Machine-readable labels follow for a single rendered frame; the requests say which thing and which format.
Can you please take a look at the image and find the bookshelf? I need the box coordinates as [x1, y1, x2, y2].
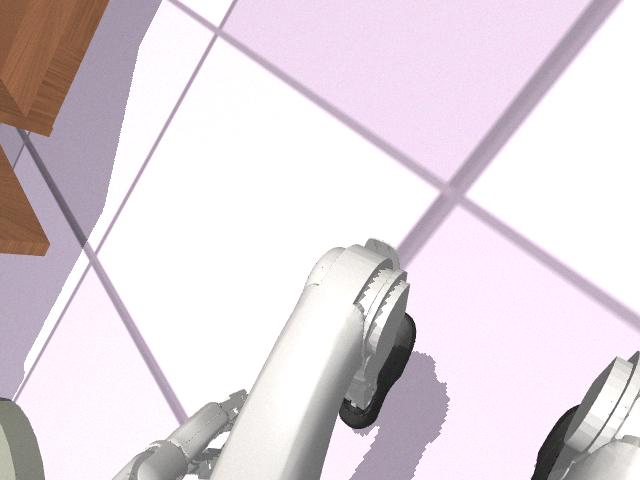
[0, 0, 109, 137]

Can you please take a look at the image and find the left robot arm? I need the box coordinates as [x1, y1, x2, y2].
[112, 440, 188, 480]

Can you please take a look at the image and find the left robot foot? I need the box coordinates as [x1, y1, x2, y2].
[339, 312, 416, 429]

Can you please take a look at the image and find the right robot foot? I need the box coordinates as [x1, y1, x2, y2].
[531, 404, 580, 480]

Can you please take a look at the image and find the left robot hand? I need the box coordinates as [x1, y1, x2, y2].
[165, 389, 248, 480]

